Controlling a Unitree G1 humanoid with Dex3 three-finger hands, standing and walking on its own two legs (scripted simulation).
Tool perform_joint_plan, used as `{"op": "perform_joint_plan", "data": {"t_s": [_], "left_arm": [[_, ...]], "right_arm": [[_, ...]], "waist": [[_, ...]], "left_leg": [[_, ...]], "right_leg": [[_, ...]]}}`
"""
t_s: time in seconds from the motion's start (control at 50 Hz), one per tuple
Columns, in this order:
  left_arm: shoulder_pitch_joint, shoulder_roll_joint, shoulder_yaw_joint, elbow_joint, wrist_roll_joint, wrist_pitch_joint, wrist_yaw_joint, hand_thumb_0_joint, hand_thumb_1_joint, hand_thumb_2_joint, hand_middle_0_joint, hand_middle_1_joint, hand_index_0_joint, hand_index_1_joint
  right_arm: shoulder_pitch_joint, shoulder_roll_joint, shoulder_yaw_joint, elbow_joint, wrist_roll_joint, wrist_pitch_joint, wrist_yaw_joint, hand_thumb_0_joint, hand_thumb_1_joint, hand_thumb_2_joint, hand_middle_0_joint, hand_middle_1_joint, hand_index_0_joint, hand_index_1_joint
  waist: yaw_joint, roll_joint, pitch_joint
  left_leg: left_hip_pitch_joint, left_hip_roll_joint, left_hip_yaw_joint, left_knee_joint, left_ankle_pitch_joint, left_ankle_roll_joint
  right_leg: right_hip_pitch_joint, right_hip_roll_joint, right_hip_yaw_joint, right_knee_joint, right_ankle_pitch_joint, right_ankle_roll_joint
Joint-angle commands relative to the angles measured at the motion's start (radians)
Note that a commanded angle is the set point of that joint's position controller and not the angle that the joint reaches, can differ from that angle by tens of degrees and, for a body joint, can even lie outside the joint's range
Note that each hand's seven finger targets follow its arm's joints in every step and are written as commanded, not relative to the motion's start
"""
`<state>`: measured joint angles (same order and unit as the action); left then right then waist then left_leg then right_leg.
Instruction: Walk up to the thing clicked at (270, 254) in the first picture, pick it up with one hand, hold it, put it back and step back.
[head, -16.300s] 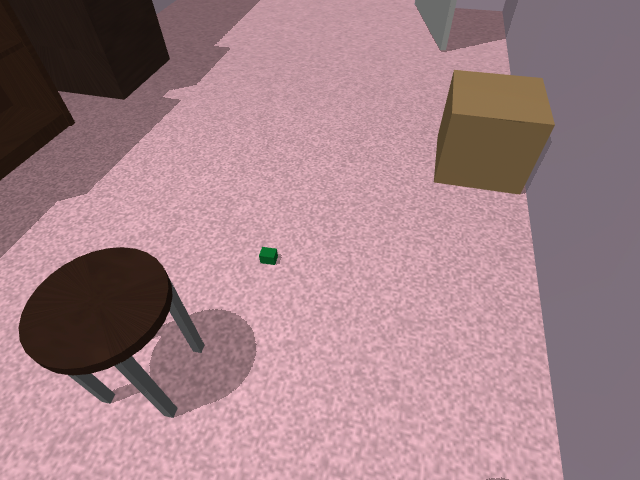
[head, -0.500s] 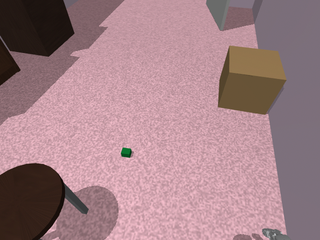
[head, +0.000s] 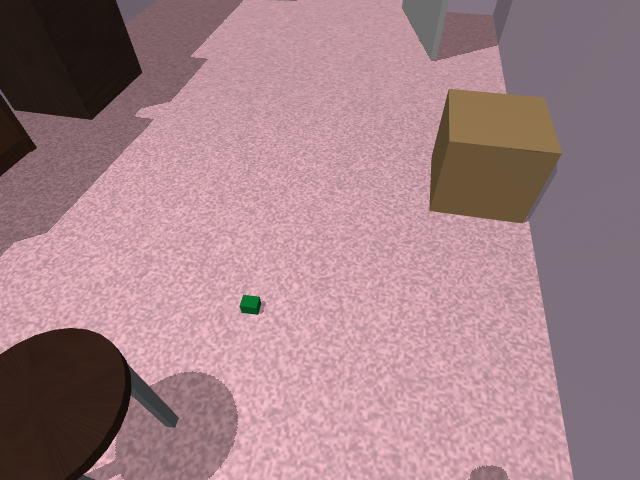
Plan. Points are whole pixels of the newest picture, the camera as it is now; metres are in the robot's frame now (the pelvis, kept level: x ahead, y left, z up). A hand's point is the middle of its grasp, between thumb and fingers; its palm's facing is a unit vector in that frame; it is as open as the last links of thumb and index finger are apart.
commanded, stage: stand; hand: left
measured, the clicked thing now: (250, 304) +0.81 +0.25 -0.76
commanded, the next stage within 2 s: walk up in 0.44 s
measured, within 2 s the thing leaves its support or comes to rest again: neither
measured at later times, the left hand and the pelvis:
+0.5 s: hand out of the picture +0.08 +0.26 -0.16, palm faces -0.02 -0.94 -0.34, open 7.3 cm; pelvis +0.01 +0.00 +0.00, yaw +0 degrees
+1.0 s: hand (125, 464) +0.19 +0.30 -0.16, palm faces -0.06 -0.94 -0.34, open 7.4 cm; pelvis +0.13 +0.03 -0.01, yaw +0 degrees
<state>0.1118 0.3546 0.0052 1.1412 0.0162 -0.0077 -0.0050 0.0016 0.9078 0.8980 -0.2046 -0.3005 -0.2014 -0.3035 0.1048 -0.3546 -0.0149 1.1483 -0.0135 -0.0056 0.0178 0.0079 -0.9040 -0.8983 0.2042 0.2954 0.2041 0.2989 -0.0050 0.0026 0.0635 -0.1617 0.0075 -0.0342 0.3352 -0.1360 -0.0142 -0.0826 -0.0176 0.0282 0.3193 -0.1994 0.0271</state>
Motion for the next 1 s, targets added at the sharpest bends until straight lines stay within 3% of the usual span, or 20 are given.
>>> {"op": "perform_joint_plan", "data": {"t_s": [0.0,0.08,0.4,0.42,0.44,0.48,0.52,0.56,0.58,0.6,0.64,0.68,0.7,0.72,0.74,0.76,0.8,0.84,0.9,0.98], "left_arm": [[-0.041,0.219,0.041,-0.067,-0.007,-0.029,0.009,0.0,0.9,0.9,-0.2,-0.3,-0.2,-0.3],[-0.039,0.223,0.039,-0.072,-0.011,-0.031,0.012,0.0,0.9,0.9,-0.2,-0.3,-0.2,-0.3],[-0.015,0.22,0.034,-0.067,-0.01,-0.021,0.009,0.0,0.9,0.9,-0.2,-0.3,-0.2,-0.3],[0.048,0.28,0.084,-0.116,0.004,-0.03,-0.012,0.0,0.9,0.9,-0.2,-0.3,-0.2,-0.3],[0.062,0.274,0.091,-0.109,0.014,-0.031,-0.018,0.0,0.9,0.9,-0.2,-0.3,-0.2,-0.3],[0.061,0.25,0.097,-0.143,0.019,-0.034,-0.024,0.0,0.9,0.9,-0.2,-0.3,-0.2,-0.3],[0.126,0.253,0.104,-0.15,0.017,-0.045,-0.021,0.0,0.9,0.9,-0.2,-0.3,-0.2,-0.3],[0.191,0.333,0.131,-0.151,0.018,-0.056,-0.017,0.0,0.9,0.9,-0.2,-0.3,-0.2,-0.3],[0.159,0.356,0.142,-0.186,0.024,-0.06,-0.018,0.0,0.9,0.9,-0.2,-0.3,-0.2,-0.3],[0.132,0.345,0.141,-0.208,0.021,-0.062,-0.019,0.0,0.9,0.9,-0.2,-0.3,-0.2,-0.3],[0.107,0.332,0.131,-0.235,0.019,-0.06,-0.022,0.0,0.9,0.9,-0.2,-0.3,-0.2,-0.3],[0.043,0.306,0.115,-0.265,0.005,-0.049,-0.028,0.0,0.9,0.9,-0.2,-0.3,-0.2,-0.3],[0.052,0.254,0.098,-0.283,-0.004,-0.047,-0.031,0.0,0.9,0.9,-0.2,-0.3,-0.2,-0.3],[0.084,0.173,0.079,-0.311,-0.017,-0.049,-0.03,0.0,0.9,0.9,-0.2,-0.3,-0.2,-0.3],[0.105,0.241,0.093,-0.295,-0.009,-0.046,-0.011,0.0,0.9,0.9,-0.2,-0.3,-0.2,-0.3],[0.103,0.269,0.087,-0.288,-0.01,-0.048,-0.005,0.0,0.9,0.9,-0.2,-0.3,-0.2,-0.3],[0.156,0.255,0.085,-0.278,-0.023,-0.049,-0.013,0.0,0.9,0.9,-0.2,-0.3,-0.2,-0.3],[0.177,0.245,0.083,-0.276,-0.016,-0.043,-0.027,0.0,0.9,0.9,-0.2,-0.3,-0.2,-0.3],[0.149,0.226,0.081,-0.318,-0.008,-0.037,-0.041,0.0,0.9,0.9,-0.2,-0.3,-0.2,-0.3],[0.101,0.207,0.094,-0.359,0.002,-0.041,-0.057,0.0,0.9,0.9,-0.2,-0.3,-0.2,-0.3]], "right_arm": [[-0.058,-0.206,-0.033,-0.065,0.004,-0.028,-0.016,0.0,-0.9,-0.9,0.2,0.3,0.2,0.3],[-0.035,-0.208,-0.03,-0.06,0.008,-0.03,-0.018,0.0,-0.9,-0.9,0.2,0.3,0.2,0.3],[-0.037,-0.214,-0.023,-0.059,0.008,-0.024,-0.018,0.0,-0.9,-0.9,0.2,0.3,0.2,0.3],[0.029,-0.284,-0.076,-0.114,-0.006,-0.035,0.004,0.0,-0.9,-0.9,0.2,0.3,0.2,0.3],[0.045,-0.289,-0.085,-0.113,-0.015,-0.034,0.012,0.0,-0.9,-0.9,0.2,0.3,0.2,0.3],[-0.004,-0.267,-0.09,-0.161,-0.018,-0.033,0.017,0.0,-0.9,-0.9,0.2,0.3,0.2,0.3],[-0.031,-0.239,-0.091,-0.198,-0.017,-0.043,0.019,0.0,-0.9,-0.9,0.2,0.3,0.2,0.3],[-0.079,-0.204,-0.089,-0.242,-0.018,-0.046,0.024,0.0,-0.9,-0.9,0.2,0.3,0.2,0.3],[-0.067,-0.221,-0.092,-0.252,-0.024,-0.048,0.023,0.0,-0.9,-0.9,0.2,0.3,0.2,0.3],[-0.041,-0.229,-0.093,-0.251,-0.019,-0.053,0.026,0.0,-0.9,-0.9,0.2,0.3,0.2,0.3],[-0.008,-0.22,-0.096,-0.254,-0.017,-0.068,0.031,0.0,-0.9,-0.9,0.2,0.3,0.2,0.3],[0.147,-0.205,-0.111,-0.216,-0.019,-0.079,0.032,0.0,-0.9,-0.9,0.2,0.3,0.2,0.3],[0.277,-0.252,-0.137,-0.186,-0.025,-0.084,0.021,0.0,-0.9,-0.9,0.2,0.3,0.2,0.3],[0.364,-0.366,-0.173,-0.191,-0.044,-0.091,0.011,0.0,-0.9,-0.9,0.2,0.3,0.2,0.3],[0.332,-0.395,-0.173,-0.217,-0.019,-0.09,0.011,0.0,-0.9,-0.9,0.2,0.3,0.2,0.3],[0.28,-0.351,-0.162,-0.24,-0.003,-0.085,0.008,0.0,-0.9,-0.9,0.2,0.3,0.2,0.3],[0.216,-0.278,-0.127,-0.288,0.004,-0.086,-0.003,0.0,-0.9,-0.9,0.2,0.3,0.2,0.3],[0.218,-0.268,-0.118,-0.302,0.008,-0.09,-0.005,0.0,-0.9,-0.9,0.2,0.3,0.2,0.3],[0.243,-0.271,-0.116,-0.332,0.006,-0.087,-0.007,0.0,-0.9,-0.9,0.2,0.3,0.2,0.3],[0.224,-0.288,-0.12,-0.377,0.008,-0.083,0.001,0.0,-0.9,-0.9,0.2,0.3,0.2,0.3]], "waist": [[0.002,-0.006,-0.078],[-0.004,-0.008,-0.111],[0.003,0.002,-0.061],[0.005,0.017,-0.156],[0.011,0.036,-0.089],[0.029,0.021,0.044],[0.061,-0.03,0.034],[0.095,-0.164,0.035],[0.081,-0.143,0.058],[0.064,-0.116,0.07],[0.044,-0.168,0.086],[-0.052,-0.145,0.015],[-0.113,-0.007,-0.07],[-0.132,0.276,-0.104],[-0.106,0.177,-0.113],[-0.07,0.061,-0.066],[-0.022,0.053,-0.016],[-0.017,0.103,0.019],[-0.029,0.129,0.035],[-0.022,0.147,0.022]], "left_leg": [[0.043,0.109,-0.097,-0.057,0.032,0.031],[0.067,0.112,-0.086,-0.033,0.15,0.031],[0.025,0.108,-0.096,-0.066,0.011,0.032],[0.052,0.07,-0.116,-0.02,-0.421,0.096],[-0.03,0.088,-0.154,-0.029,-0.57,0.108],[-0.141,0.111,-0.197,-0.001,-0.535,0.122],[-0.219,0.077,-0.153,0.107,-0.378,0.104],[-0.453,-0.015,0.02,0.357,-0.274,0.041],[-0.475,0.037,-0.001,0.428,-0.31,0.034],[-0.452,0.051,-0.004,0.397,-0.339,0.037],[-0.332,0.07,0.001,0.275,-0.325,0.044],[-0.023,0.012,0.075,0.073,-0.106,0.042],[0.228,0.013,0.01,0.001,-0.083,0.053],[0.406,0.276,-0.431,-0.093,-0.114,0.14],[0.375,0.387,-0.545,-0.076,-0.026,0.244],[0.301,0.381,-0.446,-0.039,0.083,0.275],[0.239,0.299,-0.257,-0.025,0.212,0.226],[0.165,0.254,-0.149,-0.04,0.325,0.199],[0.178,0.23,-0.066,-0.032,0.43,0.221],[0.059,0.212,-0.025,-0.003,0.324,0.198]], "right_leg": [[-0.041,-0.103,0.071,-0.062,0.025,-0.044],[-0.015,-0.108,0.07,-0.044,0.127,-0.045],[-0.046,-0.101,0.063,-0.054,0.017,-0.045],[-0.016,-0.034,0.031,0.031,-0.349,-0.083],[-0.07,-0.039,0.05,0.07,-0.467,-0.095],[-0.158,-0.05,0.083,0.095,-0.435,-0.111],[-0.059,-0.101,0.173,0.023,-0.337,-0.148],[0.16,-0.257,0.403,-0.142,-0.363,-0.229],[0.137,-0.334,0.45,-0.158,-0.316,-0.279],[0.111,-0.318,0.401,-0.138,-0.273,-0.287],[0.042,-0.28,0.281,-0.073,-0.051,-0.263],[-0.09,-0.172,0.09,0.111,0.159,-0.189],[-0.228,-0.072,0.0,0.364,0.197,-0.126],[-0.499,0.104,-0.029,0.682,-0.128,-0.06],[-0.537,0.077,0.09,0.75,-0.364,-0.079],[-0.543,0.036,0.13,0.826,-0.34,-0.085],[-0.509,-0.011,0.123,0.76,-0.237,-0.085],[-0.454,-0.022,0.089,0.666,-0.173,-0.06],[-0.459,-0.032,0.014,0.523,-0.108,-0.038],[-0.282,-0.041,-0.052,0.331,0.027,-0.062]]}}
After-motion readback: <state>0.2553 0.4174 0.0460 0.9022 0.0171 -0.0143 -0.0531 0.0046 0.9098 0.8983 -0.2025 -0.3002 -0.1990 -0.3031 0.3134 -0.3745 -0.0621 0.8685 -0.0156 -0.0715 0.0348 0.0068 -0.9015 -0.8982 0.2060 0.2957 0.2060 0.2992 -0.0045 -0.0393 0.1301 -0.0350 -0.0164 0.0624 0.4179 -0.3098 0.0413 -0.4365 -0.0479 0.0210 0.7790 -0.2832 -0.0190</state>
